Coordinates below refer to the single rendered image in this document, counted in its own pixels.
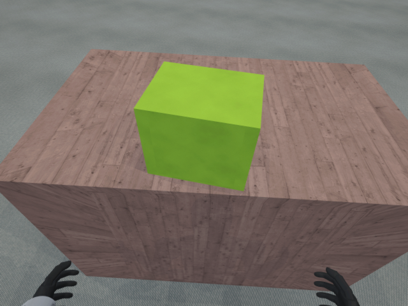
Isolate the robot right hand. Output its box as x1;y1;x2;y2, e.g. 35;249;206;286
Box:
314;267;360;306

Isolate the robot left hand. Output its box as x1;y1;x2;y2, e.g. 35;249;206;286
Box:
33;261;79;301

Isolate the pedestal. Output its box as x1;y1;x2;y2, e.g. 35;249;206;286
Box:
0;49;408;291

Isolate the carton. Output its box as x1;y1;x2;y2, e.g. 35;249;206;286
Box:
134;61;265;191

